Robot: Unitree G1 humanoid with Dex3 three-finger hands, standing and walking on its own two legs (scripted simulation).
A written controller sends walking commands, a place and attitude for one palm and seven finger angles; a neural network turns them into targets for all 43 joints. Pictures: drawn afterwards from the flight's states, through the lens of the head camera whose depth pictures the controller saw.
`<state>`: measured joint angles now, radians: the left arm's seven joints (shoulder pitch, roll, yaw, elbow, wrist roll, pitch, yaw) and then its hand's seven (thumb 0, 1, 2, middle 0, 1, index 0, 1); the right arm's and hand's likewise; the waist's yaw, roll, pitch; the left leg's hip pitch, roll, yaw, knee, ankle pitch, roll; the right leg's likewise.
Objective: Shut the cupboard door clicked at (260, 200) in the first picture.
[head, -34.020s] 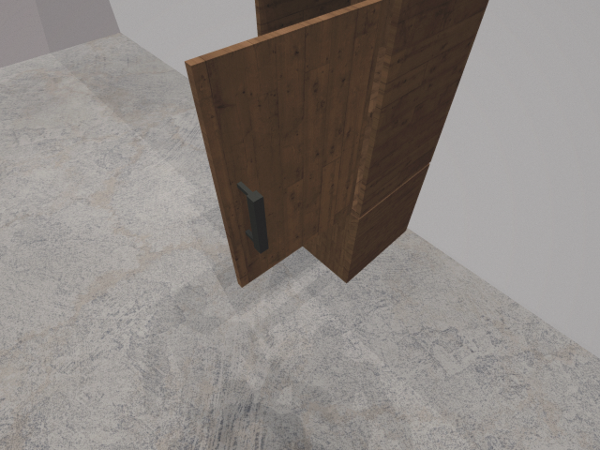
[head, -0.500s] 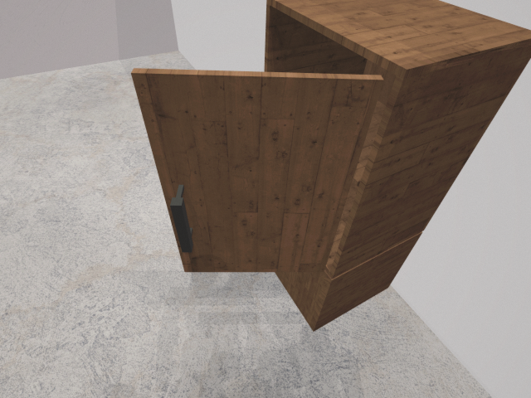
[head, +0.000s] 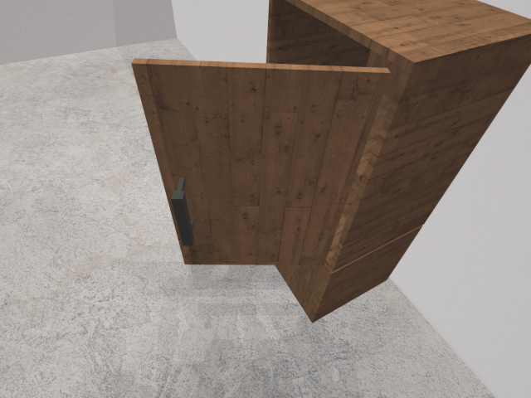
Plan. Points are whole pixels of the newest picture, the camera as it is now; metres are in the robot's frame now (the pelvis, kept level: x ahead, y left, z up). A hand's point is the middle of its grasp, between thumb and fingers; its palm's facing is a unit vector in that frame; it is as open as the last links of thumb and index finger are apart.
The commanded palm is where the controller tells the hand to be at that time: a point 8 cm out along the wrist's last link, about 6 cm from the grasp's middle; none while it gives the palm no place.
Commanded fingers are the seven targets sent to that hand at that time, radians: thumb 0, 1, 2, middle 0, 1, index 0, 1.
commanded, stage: look again from close up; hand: left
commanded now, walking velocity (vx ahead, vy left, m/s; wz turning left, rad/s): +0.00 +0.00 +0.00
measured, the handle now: (185, 212) +0.50 +0.21 -0.08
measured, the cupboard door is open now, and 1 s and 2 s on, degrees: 62 62 62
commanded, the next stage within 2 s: raise the hand and make a fist in 0.32 s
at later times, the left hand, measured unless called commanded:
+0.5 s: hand out of the picture +0.06 +0.18 -0.15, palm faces +0.15 -0.97 -0.21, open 7.3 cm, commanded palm +0.10 +0.21 -0.07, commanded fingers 0.00 0.90 0.90 -0.27 -0.38 -0.27 -0.38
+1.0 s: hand (167, 397) +0.14 +0.15 -0.07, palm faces +0.16 -0.99 -0.06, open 5.4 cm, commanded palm +0.13 +0.20 -0.07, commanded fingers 0.00 0.90 0.90 -0.73 -0.88 -0.73 -0.88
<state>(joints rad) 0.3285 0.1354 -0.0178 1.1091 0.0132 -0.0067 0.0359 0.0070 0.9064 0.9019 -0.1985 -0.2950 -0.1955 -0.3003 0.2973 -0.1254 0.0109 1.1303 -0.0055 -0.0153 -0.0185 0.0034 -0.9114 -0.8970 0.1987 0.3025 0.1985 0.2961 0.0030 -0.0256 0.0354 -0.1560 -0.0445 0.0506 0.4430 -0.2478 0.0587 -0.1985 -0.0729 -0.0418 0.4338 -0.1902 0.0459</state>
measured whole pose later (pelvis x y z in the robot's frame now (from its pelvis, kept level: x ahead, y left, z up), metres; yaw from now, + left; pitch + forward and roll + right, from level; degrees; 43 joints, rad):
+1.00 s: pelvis -0.02 -0.05 -0.13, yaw +3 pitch +17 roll -2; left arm 0.55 0.20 0.14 -0.08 -0.27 -0.58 -0.23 0.02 0.90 0.90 -0.56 -0.69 -0.55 -0.69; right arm 0.10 -0.23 -0.02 0.50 0.00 -0.26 -0.03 0.01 -0.91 -0.90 0.20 0.30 0.20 0.30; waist 0.07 0.00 -0.16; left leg -1.07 0.01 -0.06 1.38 -0.61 -0.02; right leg -1.07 -0.02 -0.14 1.32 -0.56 -0.06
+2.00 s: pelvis -0.02 -0.02 -0.12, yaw +1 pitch +19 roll -3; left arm 0.38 0.23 0.15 -0.04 -0.26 -0.42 -0.21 0.02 0.90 0.90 -1.29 -1.49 -1.29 -1.50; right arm 0.23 -0.23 0.02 0.48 0.00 -0.15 -0.04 0.01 -0.90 -0.90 0.20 0.30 0.20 0.30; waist 0.01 0.02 -0.18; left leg -1.06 0.00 -0.03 1.33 -0.61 0.03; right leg -1.05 -0.03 -0.10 1.25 -0.53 -0.01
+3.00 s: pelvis -0.02 -0.03 -0.11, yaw +1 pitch +19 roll -2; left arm -0.06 0.23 0.17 0.35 -0.21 -0.42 -0.14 0.02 0.90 0.90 -1.30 -1.50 -1.30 -1.50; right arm 0.25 -0.25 0.01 0.56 0.00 -0.09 -0.04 0.01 -0.91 -0.90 0.20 0.30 0.20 0.30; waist -0.03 0.02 -0.17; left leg -1.03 0.01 -0.01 1.27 -0.58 0.02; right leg -1.05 -0.02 -0.08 1.22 -0.51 -0.02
